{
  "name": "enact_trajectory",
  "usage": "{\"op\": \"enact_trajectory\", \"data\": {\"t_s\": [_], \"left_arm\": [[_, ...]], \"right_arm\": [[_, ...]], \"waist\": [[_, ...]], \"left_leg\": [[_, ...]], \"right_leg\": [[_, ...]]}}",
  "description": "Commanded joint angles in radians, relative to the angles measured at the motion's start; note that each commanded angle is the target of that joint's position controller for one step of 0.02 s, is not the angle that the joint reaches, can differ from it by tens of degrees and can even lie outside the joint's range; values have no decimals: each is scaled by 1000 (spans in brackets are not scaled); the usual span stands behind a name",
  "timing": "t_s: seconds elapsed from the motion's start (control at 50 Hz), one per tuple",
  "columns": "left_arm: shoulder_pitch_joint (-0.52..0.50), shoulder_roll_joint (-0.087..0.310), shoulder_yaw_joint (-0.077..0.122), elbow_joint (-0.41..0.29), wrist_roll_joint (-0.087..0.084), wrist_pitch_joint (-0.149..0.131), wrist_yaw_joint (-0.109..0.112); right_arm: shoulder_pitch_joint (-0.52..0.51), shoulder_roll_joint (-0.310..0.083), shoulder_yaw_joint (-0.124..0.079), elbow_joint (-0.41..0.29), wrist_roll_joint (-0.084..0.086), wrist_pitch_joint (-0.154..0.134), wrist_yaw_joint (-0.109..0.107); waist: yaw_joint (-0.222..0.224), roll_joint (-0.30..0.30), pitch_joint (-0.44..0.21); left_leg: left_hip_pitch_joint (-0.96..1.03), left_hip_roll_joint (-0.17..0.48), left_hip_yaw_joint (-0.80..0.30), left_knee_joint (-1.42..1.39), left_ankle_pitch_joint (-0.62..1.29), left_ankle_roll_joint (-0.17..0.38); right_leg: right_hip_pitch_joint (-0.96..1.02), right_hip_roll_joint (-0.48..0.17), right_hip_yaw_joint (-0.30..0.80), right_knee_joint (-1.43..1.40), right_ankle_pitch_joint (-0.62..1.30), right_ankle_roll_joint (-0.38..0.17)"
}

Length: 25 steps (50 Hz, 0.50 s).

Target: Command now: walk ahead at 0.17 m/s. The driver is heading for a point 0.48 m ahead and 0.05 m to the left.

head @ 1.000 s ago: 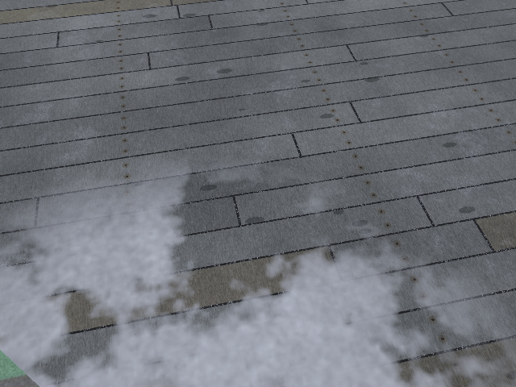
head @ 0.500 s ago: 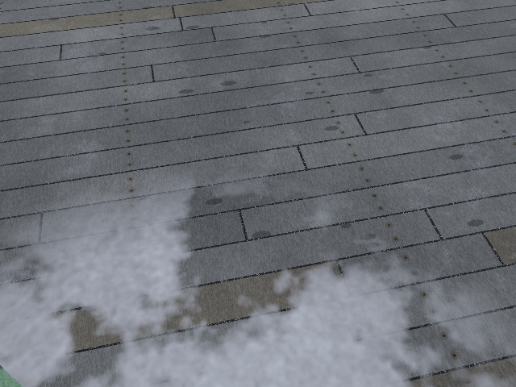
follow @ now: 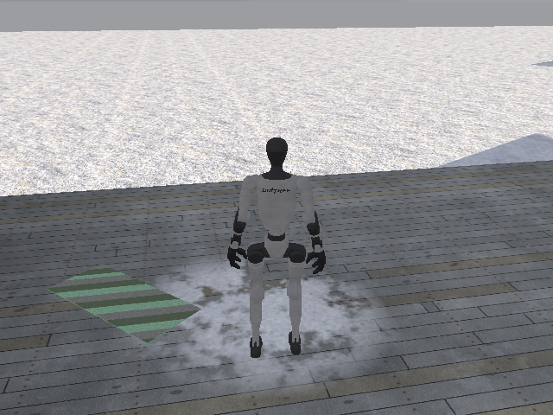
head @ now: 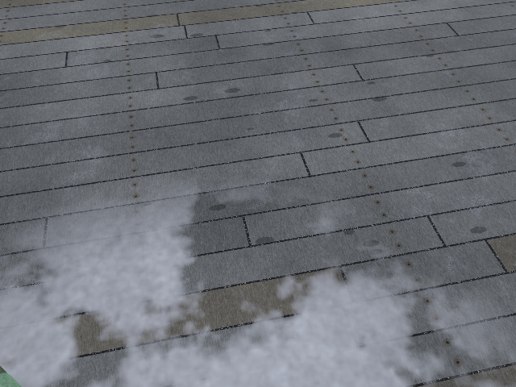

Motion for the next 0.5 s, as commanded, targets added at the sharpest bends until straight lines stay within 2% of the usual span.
{"op": "enact_trajectory", "data": {"t_s": [0.02, 0.08, 0.12, 0.14, 0.16, 0.18, 0.2, 0.22, 0.24, 0.26, 0.28, 0.3, 0.32, 0.34, 0.36, 0.38, 0.42, 0.46, 0.5], "left_arm": [[14, 118, 22, -34, -13, -27, 2], [-7, 93, 19, -50, -22, -71, -12], [-56, 53, 11, -76, -25, -95, -26], [-67, 50, 9, -84, -26, -103, -31], [-56, 54, 9, -83, -25, -109, -34], [-13, 47, 7, -70, -28, -114, -38], [65, 57, 13, -39, -31, -116, -38], [179, 87, 26, 6, -29, -116, -36], [328, 172, 54, 47, -26, -117, -31], [451, 277, 80, 69, -20, -118, -41], [393, 179, 45, 51, 0, -126, -45], [332, 123, 27, 28, 5, -130, -47], [291, 115, 19, 10, 6, -129, -51], [268, 103, 9, 1, 2, -124, -54], [262, 81, -1, 0, 4, -115, -50], [273, 75, -6, 2, 8, -106, -44], [275, 94, -7, -2, 17, -98, -28], [239, 125, -6, -20, 24, -98, -15], [256, 161, 1, -23, 19, -106, -8]], "right_arm": [[48, -111, -20, -36, 15, -21, -6], [112, -127, -28, -27, 25, -58, 4], [173, -173, -44, -12, 26, -69, 13], [163, -187, -48, -18, 26, -70, 16], [145, -186, -47, -30, 25, -71, 18], [109, -185, -46, -44, 28, -71, 22], [57, -175, -42, -65, 31, -68, 25], [-3, -169, -40, -92, 32, -66, 28], [-73, -131, -30, -133, 34, -77, 28], [-67, -90, -21, -167, 29, -101, 26], [-76, -124, -30, -170, 36, -113, 31], [-57, -119, -28, -162, 48, -119, 43], [-55, -109, -27, -158, 47, -121, 49], [-80, -115, -33, -165, 38, -120, 52], [-89, -115, -38, -168, 33, -113, 56], [-87, -96, -35, -169, 35, -103, 63], [-126, -68, -25, -189, 30, -85, 72], [-234, -47, -9, -242, 25, -78, 73], [-314, -42, 2, -279, 25, -75, 78]], "waist": [[1, -2, 102], [-22, 44, 105], [-39, 150, 98], [-31, 172, 117], [-17, 164, 123], [14, 171, 128], [58, 156, 116], [108, 117, 89], [164, -66, 56], [181, -318, -11], [134, -197, 5], [95, -120, 31], [71, -72, 27], [59, -42, 48], [48, -50, 48], [43, -70, 47], [41, -71, 64], [48, -62, 102], [65, -76, 108]], "left_leg": [[-152, 34, -63, -136, -385, 84], [-82, 110, -182, -180, -377, 142], [21, 235, -380, -306, -411, 210], [16, 292, -454, -344, -392, 236], [-13, 304, -462, -347, -357, 239], [-52, 289, -422, -320, -296, 222], [-118, 239, -335, -276, -220, 183], [-216, 171, -232, -182, -78, 137], [-380, 44, -49, 114, 133, 63], [-574, -51, 37, 459, -14, 13], [-688, -22, -61, 649, -163, 31], [-733, 22, -91, 727, -106, 60], [-746, 57, -77, 729, -28, 75], [-752, 87, -60, 684, 36, 77], [-718, 107, -46, 645, 78, 73], [-689, 114, -32, 612, 105, 63], [-656, 112, -6, 524, 184, 37], [-572, 91, 20, 329, 294, 24], [-468, 64, 56, 182, 384, 30]], "right_leg": [[-81, -40, 61, -129, -423, -75], [-154, -45, 49, -51, -309, -73], [-241, -1, -52, 102, -141, -49], [-252, -12, -67, 134, -99, -56], [-225, -22, -64, 133, -104, -69], [-156, -23, -70, 68, -111, -81], [-15, -16, -75, -29, -88, -88], [164, -23, -37, -93, -29, -92], [341, -143, 207, -211, -83, -155], [517, -353, 588, -341, -6, -272], [519, -399, 640, -334, 75, -284], [502, -376, 529, -314, 143, -257], [482, -345, 425, -321, 189, -230], [452, -322, 339, -336, 277, -206], [418, -291, 250, -352, 338, -175], [385, -271, 190, -368, 365, -158], [307, -246, 96, -409, 397, -149], [185, -213, 10, -453, 377, -136], [132, -213, -42, -496, 362, -130]]}}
